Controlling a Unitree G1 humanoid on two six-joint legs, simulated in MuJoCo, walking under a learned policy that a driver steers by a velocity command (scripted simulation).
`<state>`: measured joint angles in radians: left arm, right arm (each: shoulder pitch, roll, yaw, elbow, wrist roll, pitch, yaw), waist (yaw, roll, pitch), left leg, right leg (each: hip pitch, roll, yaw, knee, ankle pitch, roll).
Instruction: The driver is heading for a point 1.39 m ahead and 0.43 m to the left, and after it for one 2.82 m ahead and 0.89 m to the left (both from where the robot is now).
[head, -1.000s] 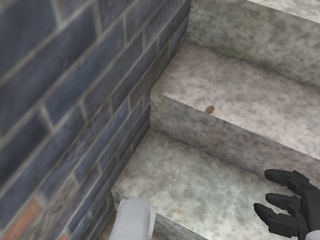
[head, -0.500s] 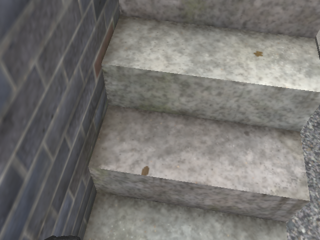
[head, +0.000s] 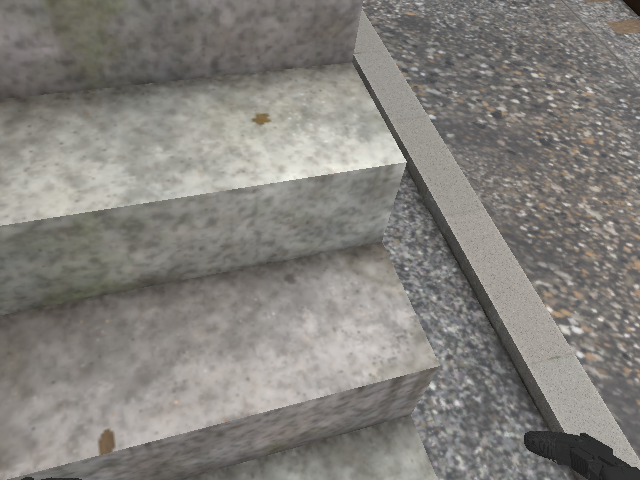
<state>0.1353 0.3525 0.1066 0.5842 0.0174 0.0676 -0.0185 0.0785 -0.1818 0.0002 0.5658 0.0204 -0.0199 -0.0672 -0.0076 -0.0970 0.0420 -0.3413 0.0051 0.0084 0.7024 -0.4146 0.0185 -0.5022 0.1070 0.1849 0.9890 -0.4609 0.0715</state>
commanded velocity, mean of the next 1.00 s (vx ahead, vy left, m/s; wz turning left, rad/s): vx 0.01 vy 0.00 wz -0.14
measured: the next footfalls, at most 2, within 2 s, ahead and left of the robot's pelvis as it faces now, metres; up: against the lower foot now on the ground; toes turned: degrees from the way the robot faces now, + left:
right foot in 0.16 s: +0.06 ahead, -0.12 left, +0.00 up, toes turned +0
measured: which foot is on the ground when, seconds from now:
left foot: down 0.00-1.00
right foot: up 0.00-0.14, down 0.16-1.00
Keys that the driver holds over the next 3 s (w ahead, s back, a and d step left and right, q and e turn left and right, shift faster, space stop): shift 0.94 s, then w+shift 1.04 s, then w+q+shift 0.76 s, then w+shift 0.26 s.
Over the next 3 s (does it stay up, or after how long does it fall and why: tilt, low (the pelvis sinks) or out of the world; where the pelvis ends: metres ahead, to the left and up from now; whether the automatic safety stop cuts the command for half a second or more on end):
stays up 0.20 -0.06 0.18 its command is cut before an obstacle after 1.7 s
